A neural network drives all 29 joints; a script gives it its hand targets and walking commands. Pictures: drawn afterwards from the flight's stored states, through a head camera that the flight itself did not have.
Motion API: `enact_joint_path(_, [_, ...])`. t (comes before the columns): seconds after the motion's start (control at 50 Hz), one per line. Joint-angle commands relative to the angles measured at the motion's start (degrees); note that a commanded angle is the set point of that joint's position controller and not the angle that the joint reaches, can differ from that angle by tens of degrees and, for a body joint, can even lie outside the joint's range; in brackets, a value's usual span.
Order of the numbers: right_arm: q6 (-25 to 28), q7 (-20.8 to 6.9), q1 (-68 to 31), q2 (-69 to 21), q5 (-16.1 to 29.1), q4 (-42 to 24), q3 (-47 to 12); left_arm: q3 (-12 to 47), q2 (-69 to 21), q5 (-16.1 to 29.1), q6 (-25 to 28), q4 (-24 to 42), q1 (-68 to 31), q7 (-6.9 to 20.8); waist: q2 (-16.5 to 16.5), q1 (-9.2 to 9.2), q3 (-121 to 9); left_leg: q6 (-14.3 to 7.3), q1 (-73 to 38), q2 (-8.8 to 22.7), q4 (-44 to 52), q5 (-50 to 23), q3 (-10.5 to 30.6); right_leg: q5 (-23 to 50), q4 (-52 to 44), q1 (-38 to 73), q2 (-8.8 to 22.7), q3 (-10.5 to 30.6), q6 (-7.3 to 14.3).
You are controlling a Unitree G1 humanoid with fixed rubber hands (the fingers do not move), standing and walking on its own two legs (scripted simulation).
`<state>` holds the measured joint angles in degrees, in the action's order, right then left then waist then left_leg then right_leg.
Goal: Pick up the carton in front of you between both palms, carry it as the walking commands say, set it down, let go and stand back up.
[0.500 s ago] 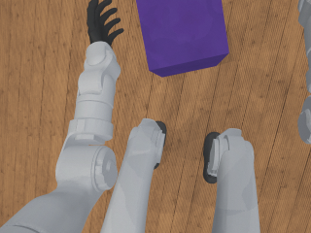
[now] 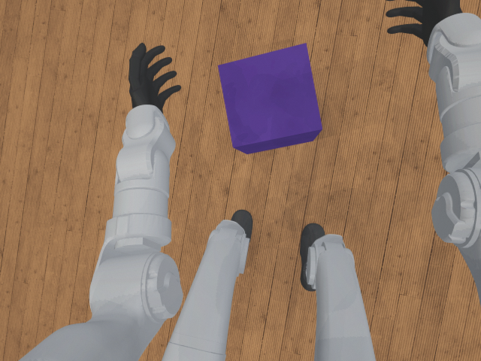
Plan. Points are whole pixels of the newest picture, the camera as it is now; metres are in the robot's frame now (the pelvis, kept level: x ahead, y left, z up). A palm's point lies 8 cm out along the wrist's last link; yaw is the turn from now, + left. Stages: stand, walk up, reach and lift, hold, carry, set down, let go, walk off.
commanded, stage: let go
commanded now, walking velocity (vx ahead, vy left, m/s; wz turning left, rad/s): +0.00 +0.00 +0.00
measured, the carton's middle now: (271, 108) +0.53 +0.06 -0.50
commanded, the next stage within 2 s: stand in 1.40 s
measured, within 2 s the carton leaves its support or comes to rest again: neither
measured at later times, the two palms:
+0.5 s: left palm (58, 182) +0.33 +0.25 +0.03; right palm out of the picture +0.39 -0.19 +0.01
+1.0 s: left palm (7, 241) +0.28 +0.25 +0.08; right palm out of the picture +0.27 -0.22 +0.08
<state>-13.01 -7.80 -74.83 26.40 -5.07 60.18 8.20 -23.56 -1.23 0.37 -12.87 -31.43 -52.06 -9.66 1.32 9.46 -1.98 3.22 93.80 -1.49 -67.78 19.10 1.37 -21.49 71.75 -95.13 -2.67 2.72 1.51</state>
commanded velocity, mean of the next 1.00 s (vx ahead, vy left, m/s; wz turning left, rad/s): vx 0.00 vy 0.00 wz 0.00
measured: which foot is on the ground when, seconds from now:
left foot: down 0.00-1.00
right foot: down 0.00-1.00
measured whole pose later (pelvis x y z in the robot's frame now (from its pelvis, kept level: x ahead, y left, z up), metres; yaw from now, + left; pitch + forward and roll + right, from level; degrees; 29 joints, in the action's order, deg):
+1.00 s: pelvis +0.11 +0.02 +0.15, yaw -2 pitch +2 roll +0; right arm -2.5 -2.8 12.0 11.9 -0.3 27.2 3.1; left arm -1.6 12.3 0.5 -3.2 -24.7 13.2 3.7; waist 0.1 0.6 1.1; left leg 0.1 12.0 -1.3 -24.4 14.7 2.9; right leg -15.9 24.5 -10.9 -0.9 2.4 0.1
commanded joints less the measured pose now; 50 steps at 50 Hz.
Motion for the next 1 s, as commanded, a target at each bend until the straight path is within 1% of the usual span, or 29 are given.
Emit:
enact_joint_path(0.0, [1.6,0.4,-10.2,3.7,-2.1,-5.5,3.0,0.0,3.3,-2.1,1.9,5.5,-5.0,1.4,9.7,0.24,-55.0,2.1,-22.2,-3.2,6.6,-16.9,-8.1,21.5,-9.7,46.3,-1.2,0.0,-1.2])
enact_joint_path(0.08, [3.0,2.7,0.3,-0.8,-4.4,-10.3,6.0,1.4,4.0,-5.0,3.8,6.2,4.5,4.1,9.1,-0.42,-59.5,1.5,-25.9,-3.2,10.1,-20.7,-8.0,30.5,-13.0,55.3,-1.3,0.6,-1.8])
enact_joint_path(0.12, [3.7,4.8,6.5,-3.7,-4.9,-14.2,7.0,2.6,5.5,-6.1,5.0,7.0,10.0,5.8,9.2,-0.59,-60.7,0.9,-27.3,-3.2,12.0,-21.2,-7.9,34.6,-14.7,60.1,-1.2,1.1,-2.3])
enact_joint_path(0.16, [4.4,7.3,12.1,-6.6,-4.8,-18.5,7.4,4.0,7.6,-6.6,6.1,8.0,14.4,7.8,9.1,-0.92,-59.7,0.1,-28.9,-3.1,14.1,-20.3,-7.4,36.1,-16.8,63.3,-0.9,1.5,-2.8])
enact_joint_path(0.2, [5.1,9.4,16.6,-9.0,-4.2,-22.7,6.9,5.7,9.9,-6.4,7.0,8.9,18.0,9.8,8.3,-1.14,-56.5,-0.7,-32.4,-2.7,16.3,-18.9,-6.7,33.3,-19.6,64.0,-0.6,1.5,-3.0])
enact_joint_path(0.24, [5.6,10.8,21.7,-10.4,-3.2,-26.5,6.0,7.7,11.7,-5.4,7.4,9.2,21.6,11.7,6.8,-1.53,-51.8,-1.3,-37.6,-2.2,18.5,-17.4,-5.9,27.2,-22.8,63.0,-0.6,1.0,-3.1])
enact_joint_path(0.28, [6.2,11.6,27.0,-11.4,-2.1,-29.3,5.0,9.8,12.7,-4.2,7.8,9.0,25.7,13.3,5.2,-1.86,-46.4,-1.6,-43.9,-1.6,20.5,-16.3,-4.9,20.3,-25.9,60.3,-0.6,0.1,-3.1])
enact_joint_path(0.32, [6.9,11.9,32.2,-11.5,-1.2,-30.8,4.2,11.5,13.4,-3.0,8.4,8.4,30.1,14.5,3.8,-2.23,-41.2,-1.7,-49.7,-1.2,22.3,-15.2,-3.9,15.0,-28.6,58.1,-0.7,-0.6,-3.0])
enact_joint_path(0.36, [7.9,11.7,37.3,-11.3,-0.3,-31.5,3.5,13.4,13.9,-1.8,9.1,8.0,34.7,15.3,2.8,-2.6,-37.0,-1.6,-54.3,-0.7,24.1,-14.9,-2.8,12.1,-30.6,57.7,-0.6,-1.1,-2.8])
enact_joint_path(0.4, [8.8,11.2,42.5,-11.0,0.5,-31.9,2.9,15.4,14.4,-0.6,9.7,8.1,39.2,15.7,1.8,-2.85,-33.6,-1.4,-58.6,-0.4,25.8,-15.8,-1.9,11.3,-32.0,58.4,-0.6,-1.5,-2.6])
enact_joint_path(0.48, [10.7,10.1,52.3,-10.6,1.7,-32.1,2.0,18.3,15.1,1.0,11.0,10.5,47.5,15.3,-0.2,-3.19,-28.9,-0.9,-66.9,-0.2,28.4,-20.5,-0.5,12.5,-34.0,61.0,-0.6,-1.8,-2.2])
enact_joint_path(0.58, [12.6,9.3,64.1,-9.9,2.4,-32.3,1.3,20.6,16.2,1.8,12.1,14.7,56.8,14.3,-2.4,-4.33,-23.5,-0.5,-76.6,-0.1,31.9,-28.0,0.5,15.6,-37.4,65.4,-0.8,-1.9,-1.5])
enact_joint_path(0.64, [13.3,9.0,69.3,-9.8,2.7,-32.7,0.7,21.1,16.9,2.2,12.4,15.6,59.7,14.0,-2.2,-5.53,-18.7,-0.5,-79.9,-0.2,34.5,-29.6,0.9,17.0,-40.0,69.1,-0.7,-1.9,-1.5])
enact_joint_path(0.74, [13.8,7.9,76.1,-10.1,3.2,-34.0,-0.7,21.4,17.7,2.3,12.5,14.7,62.3,13.8,-0.9,-7.31,-12.9,-0.7,-84.0,-0.5,38.8,-31.3,1.0,21.1,-44.3,77.1,-0.2,-2.1,-2.1])
enact_joint_path(0.8, [13.5,7.1,79.9,-10.3,3.7,-34.9,-1.7,21.1,18.0,1.8,12.3,13.2,63.8,13.7,-0.2,-8.24,-10.5,-0.8,-85.2,-0.6,41.0,-31.4,0.6,24.2,-46.3,82.1,0.0,-2.0,-2.5])
enact_joint_path(0.86, [12.7,6.1,83.5,-10.1,4.2,-36.2,-2.8,20.6,18.6,1.0,11.8,12.0,65.4,13.5,-0.2,-8.65,-8.4,-1.1,-86.0,-0.8,42.8,-30.6,0.5,26.6,-47.6,86.0,0.2,-1.7,-2.6])
enact_joint_path(0.92, [11.7,5.2,85.1,-9.9,4.8,-37.8,-3.7,20.2,18.8,0.2,10.9,11.4,65.9,13.3,-1.2,-8.51,-5.7,-1.4,-86.8,-1.1,44.2,-28.6,0.2,26.4,-48.7,87.8,0.2,-1.6,-2.6])
enact_joint_path(0.98, [10.5,4.4,85.5,-9.7,5.2,-39.4,-4.4,19.9,19.0,-0.5,9.7,11.3,65.6,13.2,-1.9,-8.32,-2.4,-1.8,-87.1,-1.4,45.2,-24.6,-0.1,24.4,-49.6,88.3,0.3,-1.6,-2.5])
